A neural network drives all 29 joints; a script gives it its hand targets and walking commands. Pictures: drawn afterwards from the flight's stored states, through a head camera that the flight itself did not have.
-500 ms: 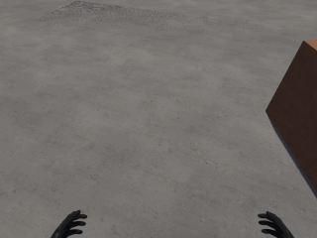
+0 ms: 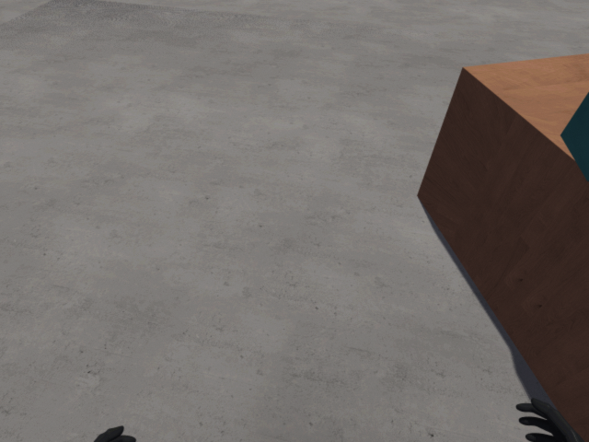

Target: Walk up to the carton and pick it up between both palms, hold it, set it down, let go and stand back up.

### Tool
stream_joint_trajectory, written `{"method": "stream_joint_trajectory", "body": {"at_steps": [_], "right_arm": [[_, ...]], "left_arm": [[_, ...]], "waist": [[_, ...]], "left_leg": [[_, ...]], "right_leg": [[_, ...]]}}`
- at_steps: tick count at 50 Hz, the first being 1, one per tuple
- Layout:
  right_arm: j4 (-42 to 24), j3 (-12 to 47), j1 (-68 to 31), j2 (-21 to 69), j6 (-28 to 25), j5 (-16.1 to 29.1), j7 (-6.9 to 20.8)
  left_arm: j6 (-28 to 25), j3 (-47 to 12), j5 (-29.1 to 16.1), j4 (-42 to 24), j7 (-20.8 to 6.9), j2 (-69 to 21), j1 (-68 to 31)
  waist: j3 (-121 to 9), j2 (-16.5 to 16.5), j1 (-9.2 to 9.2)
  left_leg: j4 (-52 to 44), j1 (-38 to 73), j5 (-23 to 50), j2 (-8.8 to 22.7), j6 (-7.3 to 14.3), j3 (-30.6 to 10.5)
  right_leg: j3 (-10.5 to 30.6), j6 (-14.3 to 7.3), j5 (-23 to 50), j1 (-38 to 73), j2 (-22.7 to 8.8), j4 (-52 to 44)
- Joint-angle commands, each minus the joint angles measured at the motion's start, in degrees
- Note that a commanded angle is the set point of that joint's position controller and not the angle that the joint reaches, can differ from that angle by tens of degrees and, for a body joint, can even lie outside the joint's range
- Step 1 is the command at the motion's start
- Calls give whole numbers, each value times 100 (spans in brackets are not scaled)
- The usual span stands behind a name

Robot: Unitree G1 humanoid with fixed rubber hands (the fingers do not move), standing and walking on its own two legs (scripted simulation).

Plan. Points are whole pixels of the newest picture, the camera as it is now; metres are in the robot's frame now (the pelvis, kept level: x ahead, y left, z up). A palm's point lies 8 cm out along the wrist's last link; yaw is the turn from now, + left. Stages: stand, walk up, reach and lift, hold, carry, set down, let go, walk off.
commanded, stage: walk up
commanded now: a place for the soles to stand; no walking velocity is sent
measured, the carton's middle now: out of the picture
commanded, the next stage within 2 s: none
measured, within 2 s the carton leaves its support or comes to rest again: neither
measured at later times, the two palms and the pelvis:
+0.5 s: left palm (217, 349) +0.27 +0.16 -0.06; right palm out of the picture +0.19 -0.46 -0.07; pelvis +0.13 -0.13 +0.00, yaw -12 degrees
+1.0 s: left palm (269, 239) +0.52 +0.11 -0.09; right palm out of the picture +0.30 -0.48 -0.03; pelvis +0.32 -0.14 +0.01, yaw -23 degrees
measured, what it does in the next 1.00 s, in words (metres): walks ahead, turning right: right foot, then left foot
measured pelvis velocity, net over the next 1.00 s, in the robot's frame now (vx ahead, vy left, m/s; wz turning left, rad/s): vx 0.32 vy -0.14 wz -0.39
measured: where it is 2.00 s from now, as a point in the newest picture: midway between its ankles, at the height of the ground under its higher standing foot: (398, 349)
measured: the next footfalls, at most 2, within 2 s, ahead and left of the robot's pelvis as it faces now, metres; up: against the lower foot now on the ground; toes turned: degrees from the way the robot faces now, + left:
right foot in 0.34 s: +0.20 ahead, -0.25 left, +0.00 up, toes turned -8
left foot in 0.84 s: +0.41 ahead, -0.08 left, +0.00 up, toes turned -13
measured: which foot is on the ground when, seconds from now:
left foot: down 0.00-0.36, up 0.38-0.82, down 0.84-1.00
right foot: down 0.00-0.02, up 0.04-0.32, down 0.34-0.86, up 0.88-1.00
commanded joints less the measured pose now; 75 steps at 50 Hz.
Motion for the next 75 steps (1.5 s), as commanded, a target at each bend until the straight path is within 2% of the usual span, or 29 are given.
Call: {"method": "stream_joint_trajectory", "body": {"at_steps": [1,3,6,11,15,16,17,18,19,24,32,37,39,40,41,42,44,47,51,58,64,65,66,67,68,69,70,71,75], "right_arm": [[-213,-606,176,-1803,-115,-82,-275],[-418,-509,-567,-1758,-231,17,-220],[-263,-479,-28,-1656,-262,16,-159],[-367,-469,194,-1650,-165,-36,54],[-422,-364,-5,-1404,-45,-11,109],[-466,-292,63,-1170,-10,-3,127],[-626,-183,-82,-860,-16,43,143],[-705,-147,-137,-806,-37,45,115],[-692,-217,-210,-1228,-25,58,117],[-459,-290,-193,-1234,-87,70,165],[-597,-334,-754,-1266,-115,-14,175],[-643,-338,-706,-1139,-232,1,128],[-421,-370,132,-1133,-302,56,37],[-250,-464,853,-1340,-308,-3,-34],[-102,-567,1155,-1626,-306,-50,-102],[-158,-567,1020,-1751,-258,-87,-135],[-369,-550,244,-1715,-250,-36,-115],[-333,-385,202,-1371,-277,58,-110],[-212,-324,227,-1308,-235,74,-1],[-335,-349,287,-1287,-101,86,131],[-557,-351,-144,-1424,28,70,154],[-536,-347,-177,-1394,48,85,127],[-593,-260,-35,-1187,82,66,107],[-603,-154,184,-887,98,93,143],[-692,-88,282,-721,82,136,137],[-744,-132,135,-957,104,164,143],[-780,-137,-89,-1132,122,157,128],[-791,-144,-364,-1205,88,144,137],[-668,-256,-212,-1174,168,30,215]], "left_arm": [[-54,464,114,-353,58,954,-145],[-45,535,94,-182,-34,1350,181],[-120,479,57,-179,-149,1191,-113],[-259,394,-35,-453,-148,900,-590],[-404,539,-73,-100,22,1030,605],[-454,695,-66,78,126,1343,1192],[-480,844,-38,111,269,1842,1480],[-477,896,-61,-42,340,2216,1207],[-431,873,-125,-113,308,2140,1009],[-392,656,-189,-141,378,1602,388],[-509,633,-137,-203,351,1593,747],[-511,562,-158,-194,357,1527,541],[-456,523,-210,-350,377,1414,19],[-501,437,-253,-476,396,1096,-58],[-500,319,-190,-468,410,566,330],[-455,272,-160,-318,478,758,516],[-358,351,-97,-71,461,1188,917],[-377,408,-94,117,311,1167,960],[-294,331,-160,-52,274,856,808],[-373,281,-134,-263,260,818,13],[-504,397,-102,-235,297,1039,681],[-524,485,-89,-135,345,1130,1150],[-556,633,-78,65,429,1328,1830],[-595,755,-75,136,557,1689,2168],[-617,832,-17,40,641,2119,1955],[-584,821,-63,-29,647,2069,1807],[-594,767,-125,-152,684,2009,1582],[-591,734,-144,-129,720,1826,1408],[-695,555,-151,-103,779,1547,1024]], "waist": [[-779,886,-238],[-606,661,183],[-161,775,-310],[-74,1109,-625],[-895,638,2],[-1220,-210,325],[-969,-1413,449],[-457,-1881,218],[-318,-1437,188],[353,-910,-208],[398,-242,43],[258,-322,-65],[-158,-293,-571],[-774,414,-920],[-1143,1372,-877],[-1229,1110,-740],[-855,638,-381],[-175,337,-368],[59,1113,-411],[331,858,-646],[-307,844,-169],[-576,774,82],[-970,-13,444],[-1108,-931,568],[-779,-1743,301],[-374,-1236,213],[-243,-637,141],[-22,-179,116],[407,-137,-270]], "left_leg": [[-2539,2543,-1042,2899,1310,-2682],[-2574,1698,-1494,2852,1517,-1974],[-2207,1806,-510,1978,1106,-760],[-1287,2104,1359,1667,1276,436],[616,1373,1931,1235,936,1301],[1948,820,1828,912,720,1219],[2977,-788,387,501,470,905],[3278,-2112,-882,-67,288,272],[3113,-2316,-1018,-31,306,-446],[2021,-1247,-159,168,363,-523],[1132,-1745,277,185,273,-578],[81,-794,457,-61,392,-599],[-1216,1127,1349,71,520,-717],[-1781,2743,1623,621,643,-1158],[-1773,4044,1415,1756,717,-2046],[-1776,3984,1072,2570,671,-2610],[-2300,2895,-1180,2951,771,-2774],[-2245,2038,105,2070,528,-1161],[-1684,1903,2595,1523,430,350],[-1430,1732,1885,1574,1069,839],[-268,1531,2653,1690,1022,1157],[531,1318,2909,1517,927,1307],[2024,959,2848,1263,797,1205],[3149,190,1794,750,599,904],[3688,-1224,-371,167,411,576],[3834,-2175,-1059,-83,324,-159],[3824,-2282,-1018,57,309,-621],[3626,-2115,-850,98,362,-766],[2512,-1372,-403,363,360,-784]], "right_leg": [[400,421,-1621,-2557,-288,2950],[419,311,-1325,-2001,-778,3275],[-177,330,-1057,-1962,-833,2512],[-548,302,-951,-1708,-856,1247],[-1127,68,-667,419,-216,195],[-654,-137,-747,1283,33,83],[1537,-548,-1202,1902,-1035,-324],[3536,-857,-1289,2172,-1604,-997],[4453,-1153,-2488,1961,-1793,-1464],[2988,-715,-1805,556,-1110,-1339],[3347,-952,-2015,1391,-1348,-1370],[3064,-897,779,1481,-1208,-756],[2301,-435,1436,562,-751,208],[1581,-125,1386,-276,-311,1334],[754,97,-1269,-1609,360,2469],[525,149,-1758,-2038,172,3114],[255,198,-1642,-2115,-446,3696],[121,282,-863,-1652,-761,3301],[-244,363,-170,-1775,-780,2918],[-677,317,331,-2013,-1050,1743],[-1137,64,-47,-209,-601,1026],[-1062,-50,68,490,-423,729],[-712,-195,-272,1343,-60,512],[531,-383,-1097,1943,-393,18],[2822,-882,-565,2281,-1427,-304],[4405,-1443,-749,2401,-1768,-800],[4921,-1580,-1278,2243,-2047,-1092],[4603,-1370,-1236,1823,-1856,-1174],[3174,-957,-948,536,-1343,-923]]}}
